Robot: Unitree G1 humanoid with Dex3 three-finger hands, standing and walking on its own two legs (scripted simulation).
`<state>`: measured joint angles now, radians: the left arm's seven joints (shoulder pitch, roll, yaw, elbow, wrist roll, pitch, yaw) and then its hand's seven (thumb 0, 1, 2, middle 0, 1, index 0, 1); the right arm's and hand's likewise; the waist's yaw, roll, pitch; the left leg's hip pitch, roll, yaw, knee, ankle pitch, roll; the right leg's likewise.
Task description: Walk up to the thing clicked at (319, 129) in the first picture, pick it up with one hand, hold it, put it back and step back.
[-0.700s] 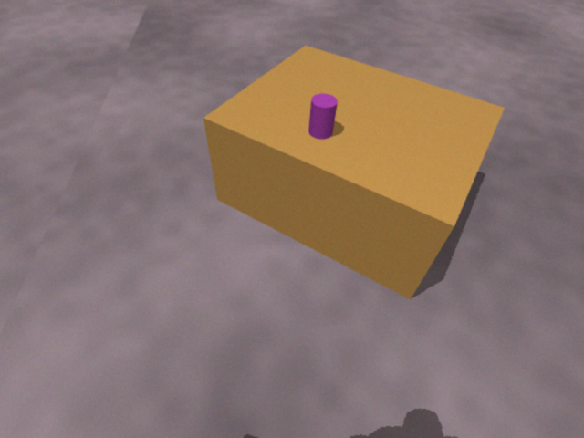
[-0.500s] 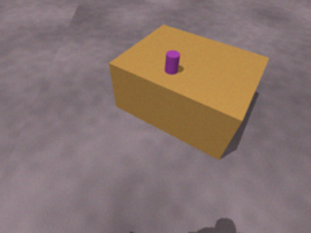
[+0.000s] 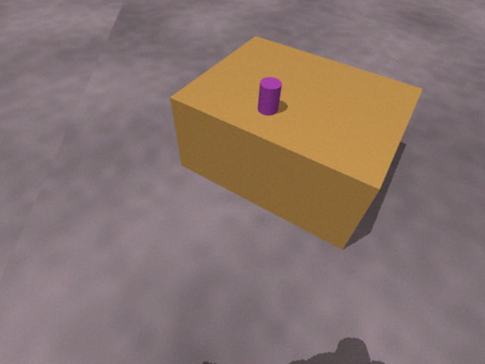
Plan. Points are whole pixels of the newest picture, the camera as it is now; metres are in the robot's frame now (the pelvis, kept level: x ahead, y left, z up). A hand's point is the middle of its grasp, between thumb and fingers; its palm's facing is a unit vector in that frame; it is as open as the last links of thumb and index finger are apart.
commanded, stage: stand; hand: left
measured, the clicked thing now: (269, 96) +1.17 -0.11 -0.27
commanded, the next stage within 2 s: walk up in 0.42 s
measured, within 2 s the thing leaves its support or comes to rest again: neither
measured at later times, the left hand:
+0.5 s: hand out of the picture +0.08 +0.25 -0.16, palm faces -0.06 -0.94 -0.33, open 7.4 cm
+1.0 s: hand (134, 310) +0.24 +0.21 -0.14, palm faces -0.25 -0.88 -0.41, open 7.4 cm
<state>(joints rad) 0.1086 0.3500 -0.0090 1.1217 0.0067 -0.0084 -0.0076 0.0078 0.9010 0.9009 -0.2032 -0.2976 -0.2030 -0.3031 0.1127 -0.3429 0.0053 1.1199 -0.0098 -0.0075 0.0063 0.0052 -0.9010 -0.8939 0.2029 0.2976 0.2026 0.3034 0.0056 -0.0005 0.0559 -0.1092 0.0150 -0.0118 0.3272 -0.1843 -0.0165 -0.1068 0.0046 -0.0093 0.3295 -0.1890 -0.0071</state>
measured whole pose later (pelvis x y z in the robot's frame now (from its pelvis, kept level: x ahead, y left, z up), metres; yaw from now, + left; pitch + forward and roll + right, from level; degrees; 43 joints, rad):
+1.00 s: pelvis +0.16 -0.06 -0.02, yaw -17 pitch -3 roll -2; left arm 0.39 0.38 0.05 0.87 0.01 -0.08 -0.03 0.01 0.90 0.90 -0.21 -0.30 -0.21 -0.30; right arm 0.22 -0.44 -0.09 0.85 -0.05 0.01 0.10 0.01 -0.90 -0.89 0.20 0.30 0.20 0.30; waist 0.03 0.09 0.09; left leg -0.53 0.12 -0.03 0.88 -0.28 -0.01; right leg -0.14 0.04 0.04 0.51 -0.33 -0.02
